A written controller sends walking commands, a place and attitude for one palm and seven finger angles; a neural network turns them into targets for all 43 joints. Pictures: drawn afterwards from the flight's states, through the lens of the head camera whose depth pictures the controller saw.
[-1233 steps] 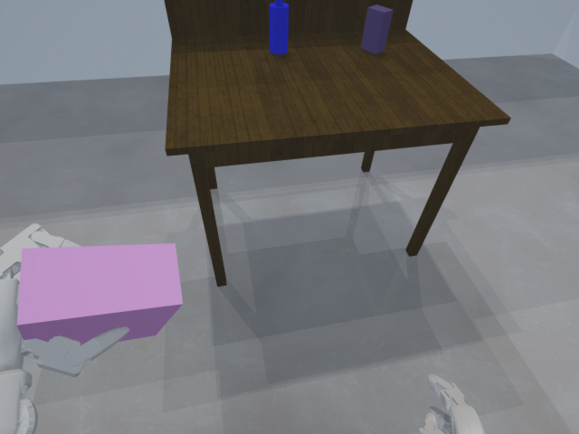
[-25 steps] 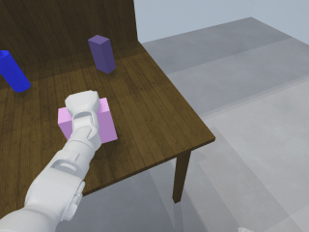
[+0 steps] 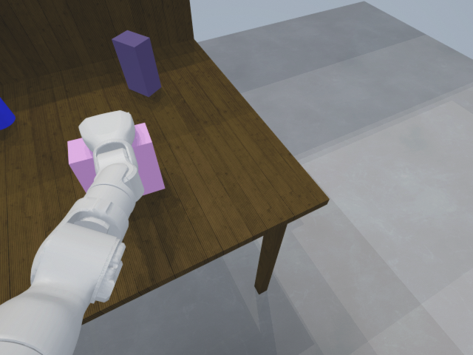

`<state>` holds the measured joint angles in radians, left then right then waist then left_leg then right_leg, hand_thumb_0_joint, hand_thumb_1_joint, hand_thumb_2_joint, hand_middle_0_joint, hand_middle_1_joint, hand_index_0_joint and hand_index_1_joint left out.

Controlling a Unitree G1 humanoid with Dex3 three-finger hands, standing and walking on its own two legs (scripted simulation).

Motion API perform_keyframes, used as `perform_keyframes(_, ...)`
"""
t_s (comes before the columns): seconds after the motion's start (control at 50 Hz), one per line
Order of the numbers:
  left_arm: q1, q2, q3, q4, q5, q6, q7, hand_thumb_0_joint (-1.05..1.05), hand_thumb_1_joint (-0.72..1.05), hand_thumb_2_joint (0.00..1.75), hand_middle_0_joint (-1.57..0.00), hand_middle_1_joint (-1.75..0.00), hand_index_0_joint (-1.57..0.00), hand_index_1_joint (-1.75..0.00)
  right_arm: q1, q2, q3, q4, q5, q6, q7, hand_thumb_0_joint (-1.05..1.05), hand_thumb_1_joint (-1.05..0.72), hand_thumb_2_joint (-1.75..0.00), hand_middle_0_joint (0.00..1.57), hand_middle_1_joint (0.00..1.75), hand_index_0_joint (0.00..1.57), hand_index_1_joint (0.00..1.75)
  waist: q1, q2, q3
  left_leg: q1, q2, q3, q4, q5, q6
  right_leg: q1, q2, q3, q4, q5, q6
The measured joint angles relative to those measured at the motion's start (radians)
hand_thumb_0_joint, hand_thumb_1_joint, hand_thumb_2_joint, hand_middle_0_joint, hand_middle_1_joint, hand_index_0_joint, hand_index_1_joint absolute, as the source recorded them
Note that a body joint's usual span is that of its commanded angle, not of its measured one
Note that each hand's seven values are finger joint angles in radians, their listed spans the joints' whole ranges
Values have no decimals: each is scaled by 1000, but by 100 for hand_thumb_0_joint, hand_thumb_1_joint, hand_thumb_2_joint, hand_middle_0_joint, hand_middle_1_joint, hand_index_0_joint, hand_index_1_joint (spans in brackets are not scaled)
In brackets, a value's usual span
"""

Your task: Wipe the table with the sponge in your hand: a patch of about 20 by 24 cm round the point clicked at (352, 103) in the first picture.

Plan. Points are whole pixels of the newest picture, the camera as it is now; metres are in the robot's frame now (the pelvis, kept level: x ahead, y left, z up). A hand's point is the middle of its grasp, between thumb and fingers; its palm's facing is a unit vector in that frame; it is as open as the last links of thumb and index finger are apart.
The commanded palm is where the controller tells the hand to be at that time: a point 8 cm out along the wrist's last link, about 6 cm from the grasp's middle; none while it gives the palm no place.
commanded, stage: wipe forward along the third lane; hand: left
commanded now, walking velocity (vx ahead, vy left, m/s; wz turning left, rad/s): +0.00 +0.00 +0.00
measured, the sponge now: (123, 174) +0.46 +0.22 +0.02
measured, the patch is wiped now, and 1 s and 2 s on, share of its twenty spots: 0.95 0.95 0.95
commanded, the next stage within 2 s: wipe back along the third lane in 0.04 s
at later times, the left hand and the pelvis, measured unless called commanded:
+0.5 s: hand (118, 151) +0.47 +0.21 +0.07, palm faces -0.05 +0.00 -1.00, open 10.1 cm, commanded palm +0.44 +0.19 +0.10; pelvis +0.02 +0.01 +0.01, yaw +0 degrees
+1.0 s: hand (125, 172) +0.42 +0.19 +0.07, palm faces -0.02 -0.02 -1.00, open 10.1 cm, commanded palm +0.38 +0.16 +0.10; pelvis +0.04 +0.00 +0.01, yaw +2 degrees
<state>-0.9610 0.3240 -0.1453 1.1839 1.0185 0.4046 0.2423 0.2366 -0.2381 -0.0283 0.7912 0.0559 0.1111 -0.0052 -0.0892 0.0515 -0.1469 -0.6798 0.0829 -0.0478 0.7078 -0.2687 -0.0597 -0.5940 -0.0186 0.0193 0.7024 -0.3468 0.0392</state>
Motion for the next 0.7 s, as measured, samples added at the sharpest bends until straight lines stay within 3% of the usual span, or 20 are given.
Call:
perform_keyframes(0.22, -68, 42, 14, 50, 12, 7, -12, 0, -52, 105, -75, -135, -76, -134, 34, 1, -5, 1, -8, -11, 9, 1, -91, -90, 21, 30, 20, 30, -25, 2, -4, -54, 5, 5, 24, -10, 4, -48, 4, 8, 5, 2, 6)
perform_keyframes(0.42, 50, -7, -33, -71, -20, 22, 30, 0, -52, 105, -74, -136, -75, -134, 56, 5, -16, 10, -4, 17, 25, 1, -91, -90, 20, 30, 20, 30, 14, 5, -19, 6, 5, 11, 0, -22, 5, 17, 2, 10, -33, -1, 7)
perform_keyframes(0.7, 181, -94, -93, -197, -36, 55, 18, 0, -50, 105, -72, -136, -73, -135, -77, 14, 2, -45, 7, 47, 24, 1, -91, -90, 20, 30, 20, 30, 71, 3, -19, 130, -10, 6, -56, -26, 3, 143, -14, -5, -81, -15, 4)
